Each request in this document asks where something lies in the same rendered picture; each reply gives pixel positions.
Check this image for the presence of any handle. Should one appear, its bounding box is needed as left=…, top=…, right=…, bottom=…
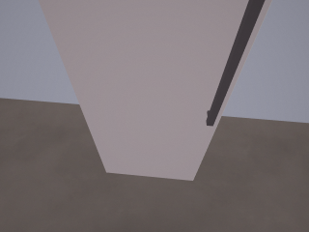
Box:
left=206, top=0, right=266, bottom=127

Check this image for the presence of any fridge door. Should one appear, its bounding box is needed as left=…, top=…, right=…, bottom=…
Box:
left=39, top=0, right=272, bottom=181

